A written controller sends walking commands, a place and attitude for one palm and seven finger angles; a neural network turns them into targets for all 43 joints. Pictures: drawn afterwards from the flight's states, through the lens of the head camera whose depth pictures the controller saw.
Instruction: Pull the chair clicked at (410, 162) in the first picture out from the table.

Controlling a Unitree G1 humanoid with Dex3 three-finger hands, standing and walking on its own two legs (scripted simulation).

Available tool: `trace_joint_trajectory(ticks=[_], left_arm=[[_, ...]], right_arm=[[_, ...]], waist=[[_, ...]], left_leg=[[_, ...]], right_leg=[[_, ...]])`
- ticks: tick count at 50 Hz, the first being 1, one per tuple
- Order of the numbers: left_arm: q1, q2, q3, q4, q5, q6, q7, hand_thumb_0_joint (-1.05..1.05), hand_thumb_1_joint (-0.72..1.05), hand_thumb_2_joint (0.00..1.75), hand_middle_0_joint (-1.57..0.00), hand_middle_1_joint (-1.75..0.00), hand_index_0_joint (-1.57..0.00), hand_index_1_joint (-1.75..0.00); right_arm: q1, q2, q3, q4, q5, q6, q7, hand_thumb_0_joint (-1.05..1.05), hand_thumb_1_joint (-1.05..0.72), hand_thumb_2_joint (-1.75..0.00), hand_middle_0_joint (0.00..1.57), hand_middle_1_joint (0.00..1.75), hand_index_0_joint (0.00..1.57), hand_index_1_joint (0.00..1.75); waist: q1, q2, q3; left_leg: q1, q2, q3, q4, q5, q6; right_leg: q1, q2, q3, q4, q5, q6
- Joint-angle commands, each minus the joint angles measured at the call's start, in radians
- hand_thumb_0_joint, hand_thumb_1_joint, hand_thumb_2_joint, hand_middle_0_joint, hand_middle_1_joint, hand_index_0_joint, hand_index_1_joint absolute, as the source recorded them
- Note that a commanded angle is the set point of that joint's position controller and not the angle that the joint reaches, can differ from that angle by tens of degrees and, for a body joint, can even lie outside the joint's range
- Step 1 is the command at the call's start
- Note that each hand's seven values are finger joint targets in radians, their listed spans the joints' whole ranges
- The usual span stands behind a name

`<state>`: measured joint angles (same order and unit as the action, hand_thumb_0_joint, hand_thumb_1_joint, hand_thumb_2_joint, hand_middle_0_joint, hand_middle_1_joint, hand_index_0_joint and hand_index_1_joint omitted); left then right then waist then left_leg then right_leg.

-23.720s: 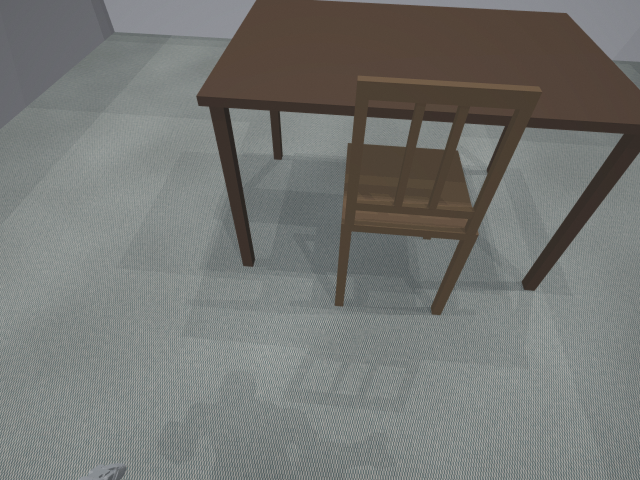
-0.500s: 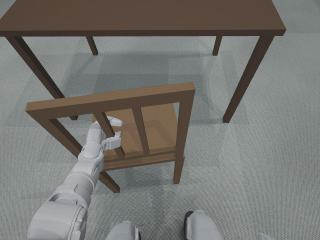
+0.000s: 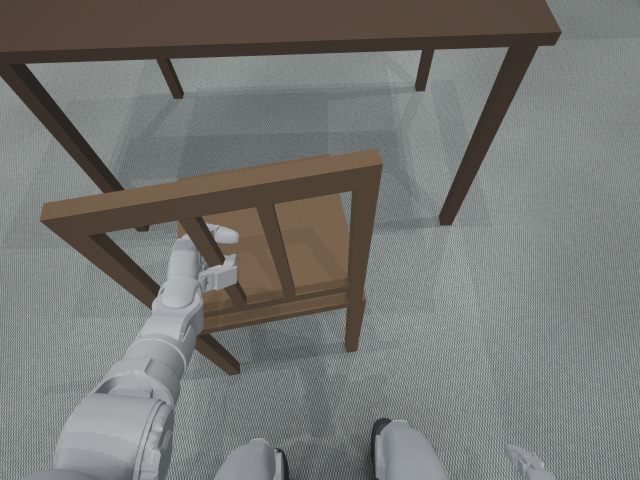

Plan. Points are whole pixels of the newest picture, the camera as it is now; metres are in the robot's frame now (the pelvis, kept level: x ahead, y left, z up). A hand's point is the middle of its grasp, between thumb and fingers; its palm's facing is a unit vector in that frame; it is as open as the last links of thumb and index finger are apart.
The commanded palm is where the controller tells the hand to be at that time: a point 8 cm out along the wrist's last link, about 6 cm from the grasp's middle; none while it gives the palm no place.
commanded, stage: step backward, pulling the chair out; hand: left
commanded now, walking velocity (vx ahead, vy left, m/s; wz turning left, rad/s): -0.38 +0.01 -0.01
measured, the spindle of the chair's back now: (219, 266) +0.40 +0.17 -0.08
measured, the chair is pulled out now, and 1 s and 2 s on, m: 0.34 0.37 0.38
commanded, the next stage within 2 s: none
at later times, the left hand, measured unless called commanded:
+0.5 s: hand (222, 291) +0.35 +0.15 -0.05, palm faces +0.08 -0.97 -0.22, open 5.5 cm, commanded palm +0.36 +0.20 -0.04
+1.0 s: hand (222, 291) +0.35 +0.15 -0.05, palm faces +0.10 -0.97 -0.24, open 5.6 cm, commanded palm +0.36 +0.20 -0.05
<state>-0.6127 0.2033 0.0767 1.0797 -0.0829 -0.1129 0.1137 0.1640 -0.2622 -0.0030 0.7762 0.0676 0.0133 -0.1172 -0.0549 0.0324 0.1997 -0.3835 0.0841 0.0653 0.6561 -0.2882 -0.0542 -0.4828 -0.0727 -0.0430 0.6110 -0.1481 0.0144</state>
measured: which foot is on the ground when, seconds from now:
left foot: down 0.00-0.98, up 1.00-1.00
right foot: down 0.00-1.00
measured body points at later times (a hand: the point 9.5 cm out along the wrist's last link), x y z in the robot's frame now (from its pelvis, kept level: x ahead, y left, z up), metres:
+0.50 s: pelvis -0.02 +0.00 +0.00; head +0.05 -0.02 +0.44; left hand +0.34 +0.20 -0.03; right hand +0.04 -0.27 -0.15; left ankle +0.03 +0.15 -0.72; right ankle +0.10 -0.13 -0.72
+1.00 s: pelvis -0.02 -0.01 -0.01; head +0.05 -0.04 +0.43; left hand +0.34 +0.20 -0.03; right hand +0.08 -0.27 -0.15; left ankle +0.03 +0.15 -0.72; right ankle +0.10 -0.14 -0.72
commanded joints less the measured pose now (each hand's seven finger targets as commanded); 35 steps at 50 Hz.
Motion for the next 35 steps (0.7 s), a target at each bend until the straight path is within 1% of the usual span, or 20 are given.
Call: trace_joint_trajectory(ticks=[1,4,6,7,9,10,12,14,16,18,21,22,25,26,28,29,30,32,33,35], left_arm=[[-0.34,0.232,0.025,-0.199,0.019,-0.061,0.011,0.0,0.9,0.9,-0.5,-1.45,-0.5,-1.45],[-0.341,0.223,0.032,-0.194,0.024,-0.065,0.015,0.0,0.9,0.9,-0.5,-1.45,-0.5,-1.45],[-0.356,0.194,0.009,-0.21,0.03,-0.073,0.013,0.0,0.9,0.9,-0.5,-1.45,-0.5,-1.45],[-0.371,0.195,0.006,-0.225,0.03,-0.079,0.013,0.0,0.9,0.9,-0.5,-1.45,-0.5,-1.45],[-0.358,0.212,0.018,-0.216,0.028,-0.081,0.014,0.0,0.9,0.9,-0.5,-1.45,-0.5,-1.45],[-0.347,0.209,0.008,-0.213,0.029,-0.08,0.012,0.0,0.9,0.9,-0.5,-1.45,-0.5,-1.45],[-0.317,0.237,0.019,-0.21,0.025,-0.08,0.015,0.0,0.9,0.9,-0.5,-1.45,-0.5,-1.45],[-0.277,0.261,0.034,-0.169,0.023,-0.062,0.016,0.0,0.9,0.9,-0.5,-1.45,-0.5,-1.45],[-0.289,0.256,0.037,-0.176,0.03,-0.062,0.011,0.0,0.9,0.9,-0.5,-1.45,-0.5,-1.45],[-0.289,0.247,0.041,-0.188,0.029,-0.076,0.009,0.0,0.9,0.9,-0.5,-1.45,-0.5,-1.45],[-0.281,0.215,0.024,-0.196,0.029,-0.084,0.016,0.0,0.9,0.9,-0.5,-1.45,-0.5,-1.45],[-0.288,0.194,0.009,-0.205,0.024,-0.086,0.016,0.0,0.9,0.9,-0.5,-1.45,-0.5,-1.45],[-0.292,0.207,0.015,-0.225,0.029,-0.088,0.016,0.0,0.9,0.9,-0.5,-1.45,-0.5,-1.45],[-0.291,0.208,0.013,-0.223,0.031,-0.088,0.015,0.0,0.9,0.9,-0.5,-1.45,-0.5,-1.45],[-0.262,0.235,0.019,-0.215,0.032,-0.082,0.014,0.0,0.9,0.9,-0.5,-1.45,-0.5,-1.45],[-0.23,0.257,0.037,-0.184,0.024,-0.069,0.015,0.0,0.9,0.9,-0.5,-1.45,-0.5,-1.45],[-0.239,0.267,0.04,-0.188,0.029,-0.061,0.016,0.0,0.9,0.9,-0.5,-1.45,-0.5,-1.45],[-0.256,0.27,0.052,-0.191,0.036,-0.062,0.013,0.0,0.9,0.9,-0.5,-1.45,-0.5,-1.45],[-0.261,0.263,0.054,-0.193,0.035,-0.067,0.01,0.0,0.9,0.9,-0.5,-1.45,-0.5,-1.45],[-0.266,0.242,0.042,-0.19,0.033,-0.075,0.009,0.0,0.9,0.9,-0.5,-1.45,-0.5,-1.45]], right_arm=[[0.079,-0.144,-0.046,-0.073,-0.001,-0.021,-0.023,0.0,-0.9,-0.9,0.2,0.3,0.2,0.3],[0.07,-0.156,-0.047,-0.088,-0.005,-0.023,-0.026,0.0,-0.9,-0.9,0.2,0.3,0.2,0.3],[0.066,-0.149,-0.042,-0.105,-0.006,-0.023,-0.02,0.0,-0.9,-0.9,0.2,0.3,0.2,0.3],[0.068,-0.146,-0.041,-0.107,-0.007,-0.026,-0.018,0.0,-0.9,-0.9,0.2,0.3,0.2,0.3],[0.088,-0.15,-0.047,-0.101,-0.005,-0.031,-0.019,0.0,-0.9,-0.9,0.2,0.3,0.2,0.3],[0.094,-0.151,-0.047,-0.101,-0.005,-0.031,-0.016,0.0,-0.9,-0.9,0.2,0.3,0.2,0.3],[0.117,-0.14,-0.052,-0.09,-0.002,-0.037,-0.015,0.0,-0.9,-0.9,0.2,0.3,0.2,0.3],[0.14,-0.143,-0.055,-0.065,-0.008,-0.043,-0.016,0.0,-0.9,-0.9,0.2,0.3,0.2,0.3],[0.129,-0.135,-0.039,-0.056,-0.011,-0.046,-0.012,0.0,-0.9,-0.9,0.2,0.3,0.2,0.3],[0.111,-0.139,-0.033,-0.065,-0.011,-0.052,-0.014,0.0,-0.9,-0.9,0.2,0.3,0.2,0.3],[0.078,-0.159,-0.037,-0.093,-0.011,-0.054,-0.015,0.0,-0.9,-0.9,0.2,0.3,0.2,0.3],[0.074,-0.157,-0.039,-0.103,-0.006,-0.055,-0.011,0.0,-0.9,-0.9,0.2,0.3,0.2,0.3],[0.09,-0.151,-0.04,-0.097,-0.008,-0.056,-0.011,0.0,-0.9,-0.9,0.2,0.3,0.2,0.3],[0.093,-0.145,-0.04,-0.094,-0.01,-0.055,-0.012,0.0,-0.9,-0.9,0.2,0.3,0.2,0.3],[0.113,-0.135,-0.045,-0.088,-0.006,-0.053,-0.008,0.0,-0.9,-0.9,0.2,0.3,0.2,0.3],[0.142,-0.14,-0.051,-0.074,-0.004,-0.052,-0.009,0.0,-0.9,-0.9,0.2,0.3,0.2,0.3],[0.146,-0.134,-0.048,-0.061,-0.008,-0.052,-0.006,0.0,-0.9,-0.9,0.2,0.3,0.2,0.3],[0.131,-0.126,-0.037,-0.051,-0.011,-0.054,-0.001,0.0,-0.9,-0.9,0.2,0.3,0.2,0.3],[0.122,-0.122,-0.03,-0.054,-0.011,-0.054,-0.002,0.0,-0.9,-0.9,0.2,0.3,0.2,0.3],[0.097,-0.15,-0.031,-0.065,-0.013,-0.054,-0.01,0.0,-0.9,-0.9,0.2,0.3,0.2,0.3]], waist=[[0.04,-0.068,-0.53],[0.049,0.047,-0.497],[0.055,0.138,-0.479],[0.056,0.15,-0.48],[0.05,0.081,-0.484],[0.046,0.044,-0.471],[0.04,-0.119,-0.471],[0.035,-0.212,-0.475],[0.031,-0.176,-0.471],[0.04,-0.098,-0.465],[0.064,0.102,-0.439],[0.067,0.106,-0.439],[0.056,0.105,-0.439],[0.051,0.05,-0.443],[0.044,-0.11,-0.435],[0.045,-0.202,-0.437],[0.04,-0.231,-0.464],[0.037,-0.209,-0.486],[0.036,-0.224,-0.486],[0.048,-0.04,-0.449]], left_leg=[[0.161,0.099,-0.112,-0.096,0.03,0.044],[0.089,0.164,-0.159,-0.18,0.032,0.079],[0.017,0.206,-0.179,-0.204,0.078,0.101],[0.007,0.209,-0.173,-0.187,0.109,0.104],[0.021,0.185,-0.157,-0.132,0.106,0.087],[0.002,0.152,-0.131,-0.098,0.003,0.071],[0.054,0.046,-0.082,0.025,-0.235,0.038],[0.153,0.001,-0.073,0.105,-0.226,0.031],[0.18,0.003,-0.081,0.035,-0.185,0.042],[0.157,0.044,-0.118,-0.09,-0.163,0.061],[0.011,0.18,-0.212,-0.218,-0.073,0.11],[-0.029,0.209,-0.215,-0.223,-0.048,0.121],[-0.011,0.184,-0.17,-0.15,0.065,0.106],[-0.004,0.157,-0.151,-0.109,0.058,0.087],[0.021,0.052,-0.093,0.014,-0.23,0.044],[0.079,0.012,-0.082,0.09,-0.259,0.034],[0.131,-0.008,-0.066,0.131,-0.229,0.031],[0.179,-0.018,-0.066,0.094,-0.166,0.034],[0.189,-0.01,-0.073,0.029,-0.134,0.038],[0.157,0.073,-0.149,-0.142,-0.049,0.068]], right_leg=[[0.197,-0.175,0.156,-0.119,0.1,-0.042],[0.191,-0.096,0.106,-0.024,-0.07,-0.021],[0.226,-0.057,0.066,0.085,-0.076,-0.021],[0.244,-0.055,0.061,0.089,-0.06,-0.024],[0.249,-0.076,0.093,0.044,0.006,-0.036],[0.221,-0.108,0.133,0.008,-0.026,-0.053],[0.1,-0.203,0.255,-0.171,-0.164,-0.09],[0.032,-0.257,0.278,-0.305,-0.292,-0.107],[0.042,-0.236,0.226,-0.291,-0.27,-0.083],[0.079,-0.174,0.17,-0.217,-0.228,-0.05],[0.167,-0.065,0.085,0.023,-0.2,-0.024],[0.209,-0.049,0.072,0.071,-0.182,-0.027],[0.239,-0.07,0.096,0.04,-0.039,-0.038],[0.231,-0.099,0.126,0.008,0.005,-0.049],[0.105,-0.203,0.251,-0.156,-0.175,-0.093],[0.049,-0.242,0.285,-0.254,-0.255,-0.114],[0.043,-0.274,0.29,-0.31,-0.301,-0.118],[0.081,-0.279,0.257,-0.302,-0.214,-0.11],[0.101,-0.256,0.217,-0.267,-0.164,-0.092],[0.098,-0.162,0.141,-0.144,-0.135,-0.052]])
